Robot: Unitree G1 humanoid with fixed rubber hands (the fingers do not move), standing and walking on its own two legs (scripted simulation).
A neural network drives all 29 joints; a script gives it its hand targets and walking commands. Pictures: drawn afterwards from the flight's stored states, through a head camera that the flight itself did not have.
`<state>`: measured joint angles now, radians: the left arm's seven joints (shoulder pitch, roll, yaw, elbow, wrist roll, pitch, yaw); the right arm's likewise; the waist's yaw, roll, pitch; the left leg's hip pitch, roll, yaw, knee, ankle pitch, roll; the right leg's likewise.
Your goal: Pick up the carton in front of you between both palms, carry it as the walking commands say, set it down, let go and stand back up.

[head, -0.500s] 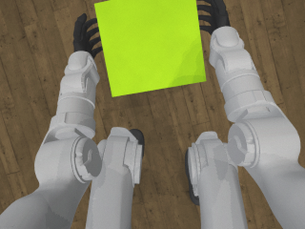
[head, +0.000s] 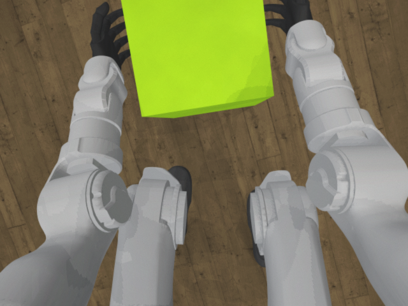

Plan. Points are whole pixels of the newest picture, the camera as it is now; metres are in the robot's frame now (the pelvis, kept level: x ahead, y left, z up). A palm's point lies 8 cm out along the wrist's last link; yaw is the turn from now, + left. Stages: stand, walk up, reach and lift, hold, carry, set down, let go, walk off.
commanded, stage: set down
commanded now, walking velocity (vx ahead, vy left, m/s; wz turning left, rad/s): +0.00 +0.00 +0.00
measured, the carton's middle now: (203, 60) +0.52 +0.04 -0.26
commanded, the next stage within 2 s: let go in 1.54 s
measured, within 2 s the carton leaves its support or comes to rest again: neither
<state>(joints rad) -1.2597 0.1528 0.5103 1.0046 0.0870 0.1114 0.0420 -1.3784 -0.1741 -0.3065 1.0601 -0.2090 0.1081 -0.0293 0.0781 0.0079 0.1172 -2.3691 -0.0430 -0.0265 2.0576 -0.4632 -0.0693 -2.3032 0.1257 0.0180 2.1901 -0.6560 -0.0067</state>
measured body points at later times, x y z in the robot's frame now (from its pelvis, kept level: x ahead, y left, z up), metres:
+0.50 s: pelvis +0.00 +0.01 -0.01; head +0.36 -0.01 +0.25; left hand +0.49 +0.25 -0.19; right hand +0.54 -0.15 -0.19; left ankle +0.13 +0.13 -0.35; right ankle +0.08 -0.10 -0.35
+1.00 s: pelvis +0.00 +0.01 +0.08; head +0.31 +0.03 +0.40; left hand +0.49 +0.24 -0.04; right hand +0.56 -0.14 -0.03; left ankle +0.13 +0.13 -0.35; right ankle +0.08 -0.10 -0.35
